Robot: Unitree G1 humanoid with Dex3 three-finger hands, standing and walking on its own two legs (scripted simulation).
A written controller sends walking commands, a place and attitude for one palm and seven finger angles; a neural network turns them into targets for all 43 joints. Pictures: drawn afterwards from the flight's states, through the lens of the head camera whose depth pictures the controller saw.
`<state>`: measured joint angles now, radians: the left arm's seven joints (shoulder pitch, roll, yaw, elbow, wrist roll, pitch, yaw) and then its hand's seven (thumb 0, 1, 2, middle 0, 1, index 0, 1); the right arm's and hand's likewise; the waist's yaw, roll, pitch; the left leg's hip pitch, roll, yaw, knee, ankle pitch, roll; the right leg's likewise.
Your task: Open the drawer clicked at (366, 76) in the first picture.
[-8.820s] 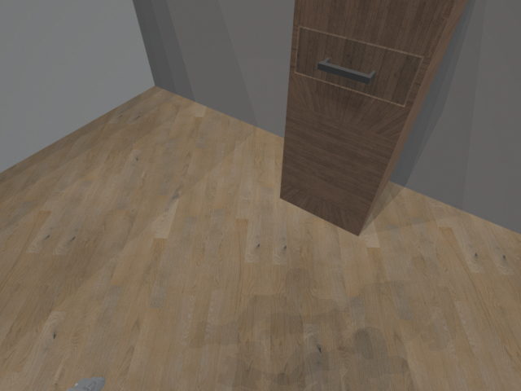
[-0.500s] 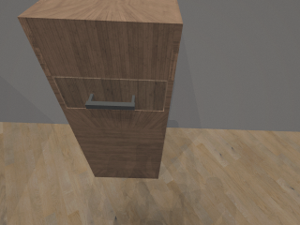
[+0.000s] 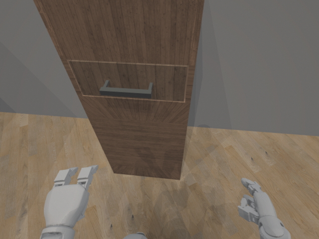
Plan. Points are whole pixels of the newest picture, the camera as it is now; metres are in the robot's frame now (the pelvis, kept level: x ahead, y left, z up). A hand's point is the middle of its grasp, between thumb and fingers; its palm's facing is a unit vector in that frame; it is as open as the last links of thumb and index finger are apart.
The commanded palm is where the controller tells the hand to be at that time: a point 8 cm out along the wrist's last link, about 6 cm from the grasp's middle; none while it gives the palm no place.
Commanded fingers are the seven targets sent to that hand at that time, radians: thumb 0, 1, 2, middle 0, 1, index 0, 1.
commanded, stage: raise the hand with hooked fingers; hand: left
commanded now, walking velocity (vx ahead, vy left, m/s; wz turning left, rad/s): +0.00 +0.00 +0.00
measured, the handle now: (127, 88) +0.55 +0.20 +0.05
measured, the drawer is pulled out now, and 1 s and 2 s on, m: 0.00 0.00 0.00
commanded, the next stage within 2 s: move the hooked fingers above the handle in 1.42 s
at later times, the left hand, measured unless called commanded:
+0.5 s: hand (78, 153) +0.28 +0.24 +0.07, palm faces +0.07 -0.10 -0.99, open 11.9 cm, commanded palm +0.26 +0.24 +0.14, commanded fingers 0.00 -0.27 0.40 -0.28 -1.05 -0.28 -1.05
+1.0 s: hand (70, 109) +0.34 +0.26 +0.16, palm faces +0.08 -0.07 -0.99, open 13.8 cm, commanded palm +0.31 +0.27 +0.22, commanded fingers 0.00 -0.50 0.30 -0.30 -1.20 -0.30 -1.20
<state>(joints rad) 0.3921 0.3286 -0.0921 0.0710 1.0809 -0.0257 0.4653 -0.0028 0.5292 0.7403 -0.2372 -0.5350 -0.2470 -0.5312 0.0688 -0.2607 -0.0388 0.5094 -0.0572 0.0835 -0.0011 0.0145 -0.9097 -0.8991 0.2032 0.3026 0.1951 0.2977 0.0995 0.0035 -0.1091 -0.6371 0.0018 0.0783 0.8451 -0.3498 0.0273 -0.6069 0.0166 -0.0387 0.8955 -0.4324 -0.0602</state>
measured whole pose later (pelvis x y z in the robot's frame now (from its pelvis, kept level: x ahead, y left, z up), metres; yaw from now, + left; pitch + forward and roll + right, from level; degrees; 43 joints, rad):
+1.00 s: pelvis +0.04 +0.02 +0.04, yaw +2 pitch +1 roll +0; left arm -0.11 0.50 -0.07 -0.02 0.89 0.10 0.01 0.00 -0.48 0.31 -0.31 -1.19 -0.32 -1.19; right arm 0.08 -0.24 0.03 0.60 0.02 0.17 -0.03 0.01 -0.91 -0.90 0.20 0.30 0.20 0.30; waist 0.08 0.09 -0.02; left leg -0.27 -0.04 0.05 0.49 -0.24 0.04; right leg -0.22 0.00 -0.06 0.51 -0.32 -0.03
